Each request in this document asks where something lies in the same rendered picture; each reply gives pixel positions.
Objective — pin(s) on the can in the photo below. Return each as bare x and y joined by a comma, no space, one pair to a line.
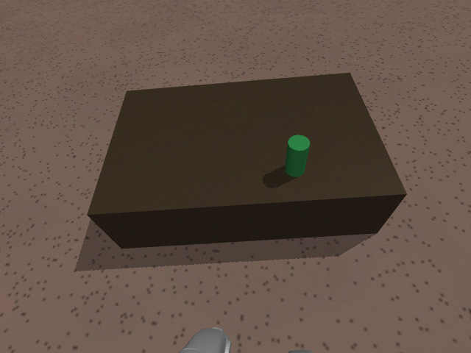
297,154

